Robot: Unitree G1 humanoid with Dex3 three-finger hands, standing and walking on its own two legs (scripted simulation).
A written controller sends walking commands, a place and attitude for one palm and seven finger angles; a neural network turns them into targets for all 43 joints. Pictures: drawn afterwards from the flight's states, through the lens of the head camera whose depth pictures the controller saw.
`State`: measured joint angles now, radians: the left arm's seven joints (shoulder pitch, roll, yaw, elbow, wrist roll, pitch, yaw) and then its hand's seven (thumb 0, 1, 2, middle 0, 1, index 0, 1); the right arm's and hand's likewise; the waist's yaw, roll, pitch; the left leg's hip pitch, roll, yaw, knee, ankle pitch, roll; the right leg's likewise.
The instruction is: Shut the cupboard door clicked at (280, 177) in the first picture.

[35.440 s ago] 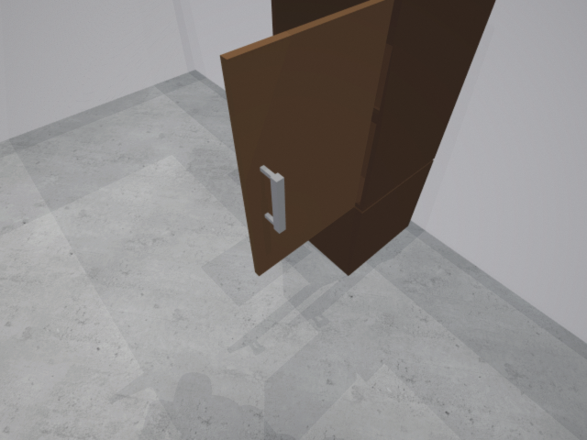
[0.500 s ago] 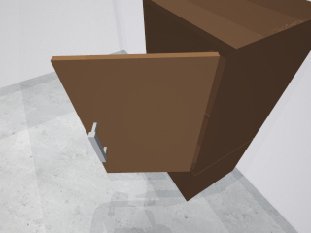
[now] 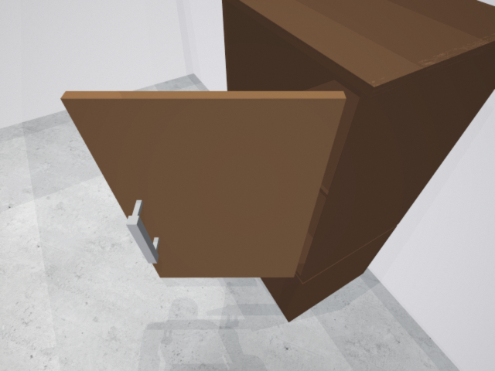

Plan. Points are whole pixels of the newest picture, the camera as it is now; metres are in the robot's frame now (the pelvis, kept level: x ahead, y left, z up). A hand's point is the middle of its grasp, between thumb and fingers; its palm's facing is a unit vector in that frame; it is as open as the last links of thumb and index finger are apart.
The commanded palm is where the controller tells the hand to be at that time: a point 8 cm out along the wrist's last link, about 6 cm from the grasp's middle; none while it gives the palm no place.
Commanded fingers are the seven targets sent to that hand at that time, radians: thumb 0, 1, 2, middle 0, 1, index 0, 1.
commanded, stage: come to a stop and stand still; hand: left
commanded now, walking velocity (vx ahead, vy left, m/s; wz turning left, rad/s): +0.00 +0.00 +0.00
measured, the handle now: (146, 233) +0.37 +0.24 -0.06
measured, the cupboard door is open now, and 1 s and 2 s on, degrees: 60 60 60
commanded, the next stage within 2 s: look again from close up in 0.04 s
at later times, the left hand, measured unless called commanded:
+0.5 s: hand out of the picture +0.00 +0.15 -0.18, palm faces +0.03 -0.98 -0.19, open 7.3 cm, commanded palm none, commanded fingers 0.00 0.90 0.90 -0.20 -0.30 -0.20 -0.30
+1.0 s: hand out of the picture +0.00 +0.17 -0.18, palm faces +0.04 -0.97 -0.22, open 7.3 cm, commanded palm none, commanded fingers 0.00 0.90 0.90 -0.20 -0.30 -0.20 -0.30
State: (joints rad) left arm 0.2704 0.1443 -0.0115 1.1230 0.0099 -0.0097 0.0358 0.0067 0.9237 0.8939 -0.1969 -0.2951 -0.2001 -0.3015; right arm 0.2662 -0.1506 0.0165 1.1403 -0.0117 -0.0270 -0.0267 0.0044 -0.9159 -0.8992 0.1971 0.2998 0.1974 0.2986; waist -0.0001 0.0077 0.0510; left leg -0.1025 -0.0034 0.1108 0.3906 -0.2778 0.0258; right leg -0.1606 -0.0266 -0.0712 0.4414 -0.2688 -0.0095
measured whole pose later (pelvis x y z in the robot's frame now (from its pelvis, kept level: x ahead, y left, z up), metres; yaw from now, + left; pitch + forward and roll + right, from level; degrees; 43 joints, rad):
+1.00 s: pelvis -0.02 -0.01 -0.01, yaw +0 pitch -1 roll +1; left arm 0.24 0.15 0.03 1.05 0.02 0.02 0.04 0.00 0.91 0.89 -0.20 -0.30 -0.20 -0.30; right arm 0.23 -0.16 -0.03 1.07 -0.01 0.02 -0.03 0.01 -0.92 -0.90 0.20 0.30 0.20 0.30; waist 0.00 0.00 0.09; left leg -0.19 0.02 0.10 0.51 -0.30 0.00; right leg -0.23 -0.02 -0.08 0.53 -0.29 -0.04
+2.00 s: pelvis -0.04 +0.01 +0.00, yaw +1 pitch -1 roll +0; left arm 0.30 0.16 -0.01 1.08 0.01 -0.02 0.04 0.00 0.91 0.89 -0.20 -0.29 -0.20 -0.30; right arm 0.27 -0.16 0.01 1.09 -0.01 -0.02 -0.02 0.01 -0.93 -0.90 0.20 0.30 0.20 0.30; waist -0.01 0.00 0.03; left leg -0.19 0.00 0.07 0.48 -0.28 0.03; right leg -0.13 0.00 -0.02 0.48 -0.33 -0.01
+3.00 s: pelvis -0.06 +0.03 -0.01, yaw +1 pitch -2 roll +0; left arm 0.29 0.17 -0.02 1.03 0.01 0.00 0.04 0.00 0.91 0.89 -0.20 -0.30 -0.20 -0.30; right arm 0.25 -0.17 0.00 1.03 -0.01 0.00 -0.01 0.00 -0.92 -0.90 0.20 0.30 0.20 0.30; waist -0.01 0.00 0.02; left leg -0.22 -0.02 0.08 0.50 -0.25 0.05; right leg -0.16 -0.02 -0.01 0.49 -0.30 0.01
